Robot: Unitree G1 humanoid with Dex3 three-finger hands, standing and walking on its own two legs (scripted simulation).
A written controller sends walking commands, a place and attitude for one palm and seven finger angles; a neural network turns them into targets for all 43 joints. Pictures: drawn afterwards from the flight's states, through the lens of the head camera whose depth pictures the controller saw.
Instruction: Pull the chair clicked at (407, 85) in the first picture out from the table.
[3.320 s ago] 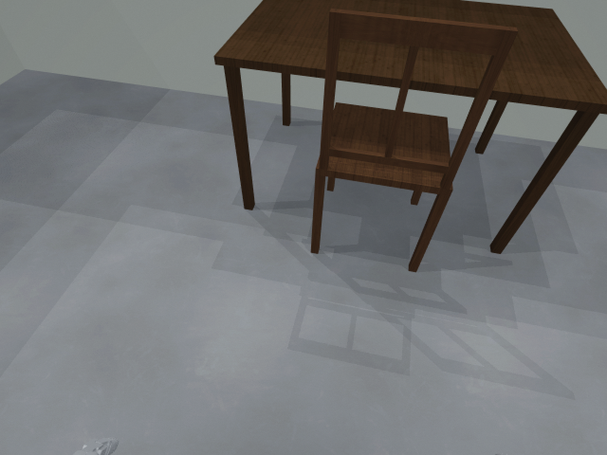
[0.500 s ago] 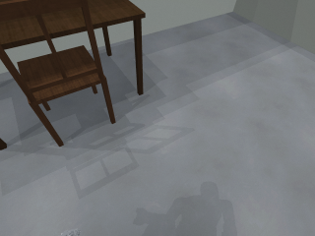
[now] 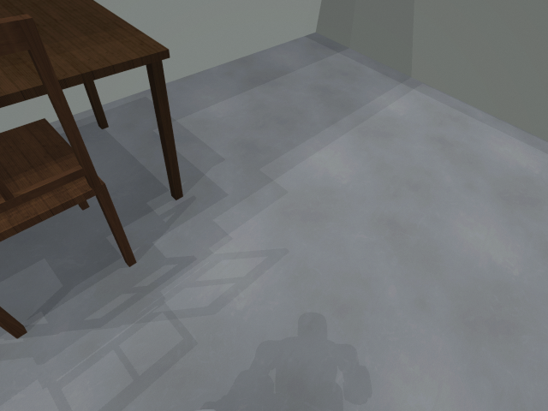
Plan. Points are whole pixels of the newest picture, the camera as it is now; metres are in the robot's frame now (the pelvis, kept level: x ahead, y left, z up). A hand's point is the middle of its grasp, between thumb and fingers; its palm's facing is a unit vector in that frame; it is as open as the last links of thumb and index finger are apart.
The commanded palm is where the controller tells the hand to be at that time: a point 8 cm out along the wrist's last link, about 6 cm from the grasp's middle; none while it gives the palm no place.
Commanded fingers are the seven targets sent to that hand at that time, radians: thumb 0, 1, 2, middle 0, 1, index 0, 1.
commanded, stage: walk to a spot facing it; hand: left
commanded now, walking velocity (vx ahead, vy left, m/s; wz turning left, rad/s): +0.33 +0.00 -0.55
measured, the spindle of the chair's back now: out of the picture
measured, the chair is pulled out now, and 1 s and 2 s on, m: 0.00 0.00 0.00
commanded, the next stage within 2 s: turn to face it in 0.68 s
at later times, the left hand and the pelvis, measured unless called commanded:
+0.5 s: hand (250, 279) +0.40 +0.07 -0.16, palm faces -0.34 -0.92 -0.17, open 7.4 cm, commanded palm none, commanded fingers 0.00 0.90 0.90 -0.20 -0.30 -0.20 -0.30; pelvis +0.19 -0.05 -0.01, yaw -16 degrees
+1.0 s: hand (239, 286) +0.39 +0.09 -0.18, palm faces -0.18 -0.97 -0.16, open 7.4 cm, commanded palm none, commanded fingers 0.00 0.90 0.90 -0.20 -0.30 -0.20 -0.30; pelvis +0.37 -0.08 +0.00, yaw -17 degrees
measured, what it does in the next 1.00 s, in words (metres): walks ahead, turning right: right foot, then left foot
